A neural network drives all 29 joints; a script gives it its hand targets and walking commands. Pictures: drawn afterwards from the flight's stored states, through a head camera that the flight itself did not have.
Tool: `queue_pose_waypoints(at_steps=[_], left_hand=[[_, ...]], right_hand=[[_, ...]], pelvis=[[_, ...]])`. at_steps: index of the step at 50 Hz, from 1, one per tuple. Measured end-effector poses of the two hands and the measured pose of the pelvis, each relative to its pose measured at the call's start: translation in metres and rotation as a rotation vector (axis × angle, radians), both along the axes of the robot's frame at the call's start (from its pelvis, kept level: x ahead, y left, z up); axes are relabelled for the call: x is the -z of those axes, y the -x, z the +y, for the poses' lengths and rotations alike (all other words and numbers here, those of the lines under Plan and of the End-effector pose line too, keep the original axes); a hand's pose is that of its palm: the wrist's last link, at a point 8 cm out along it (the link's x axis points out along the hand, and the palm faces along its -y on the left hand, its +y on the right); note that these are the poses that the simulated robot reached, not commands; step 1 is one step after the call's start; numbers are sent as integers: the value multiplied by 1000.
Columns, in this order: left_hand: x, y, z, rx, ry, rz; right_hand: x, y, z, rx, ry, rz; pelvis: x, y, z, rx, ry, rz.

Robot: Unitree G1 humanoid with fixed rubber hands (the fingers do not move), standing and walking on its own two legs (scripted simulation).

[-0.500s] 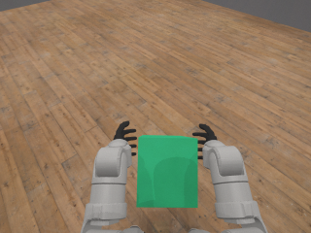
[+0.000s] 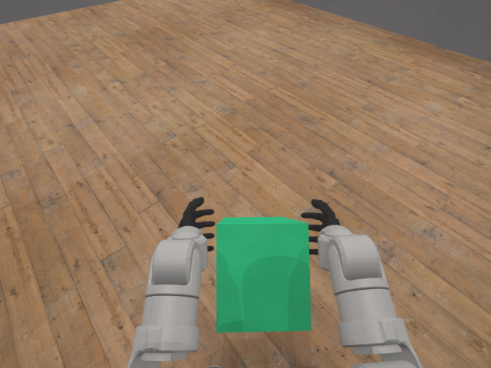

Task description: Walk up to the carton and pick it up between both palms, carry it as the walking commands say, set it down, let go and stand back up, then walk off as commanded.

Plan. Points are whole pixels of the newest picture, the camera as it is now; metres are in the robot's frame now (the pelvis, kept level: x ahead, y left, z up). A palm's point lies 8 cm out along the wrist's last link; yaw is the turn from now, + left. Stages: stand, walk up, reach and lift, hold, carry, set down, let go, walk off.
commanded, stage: carry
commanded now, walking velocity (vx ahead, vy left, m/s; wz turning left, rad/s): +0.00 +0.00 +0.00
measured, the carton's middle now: (257, 260) +0.33 +0.00 -0.06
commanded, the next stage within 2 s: hold in 0.22 s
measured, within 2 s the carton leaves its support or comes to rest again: neither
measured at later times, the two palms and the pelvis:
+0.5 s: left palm (216, 209) +0.38 +0.08 +0.04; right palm (334, 225) +0.34 -0.13 +0.04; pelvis +0.05 +0.01 -0.02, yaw -3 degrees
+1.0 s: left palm (201, 181) +0.44 +0.11 +0.06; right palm (325, 200) +0.38 -0.12 +0.06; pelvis +0.15 +0.03 +0.02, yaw -3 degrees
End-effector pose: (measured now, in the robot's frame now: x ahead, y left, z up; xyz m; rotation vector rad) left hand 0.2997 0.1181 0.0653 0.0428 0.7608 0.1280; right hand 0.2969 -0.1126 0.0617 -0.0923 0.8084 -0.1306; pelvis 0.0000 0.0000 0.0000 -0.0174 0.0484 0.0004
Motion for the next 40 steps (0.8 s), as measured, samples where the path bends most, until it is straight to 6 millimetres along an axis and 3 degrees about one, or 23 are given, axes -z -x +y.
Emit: queue_pose_waypoints(at_steps=[12,18,26,32,40], left_hand=[[8,-10,-3,12,5,-3],[29,-36,-17,3,-72,-5],[19,-84,-39,50,-63,-40],[5,-110,-32,81,-122,-68],[-7,-137,-18,216,-56,-112]], right_hand=[[9,-9,-4,0,-1,-3],[27,-24,-10,17,43,-4],[25,-51,-22,182,59,-25],[17,-78,-18,169,3,-46],[6,-91,-15,117,-14,-96]], pelvis=[[-1,-8,-2,0,-5,11],[3,-18,0,10,2,-64],[16,-56,10,51,4,-101],[8,-93,23,68,18,-105],[-8,-130,36,51,34,-104]])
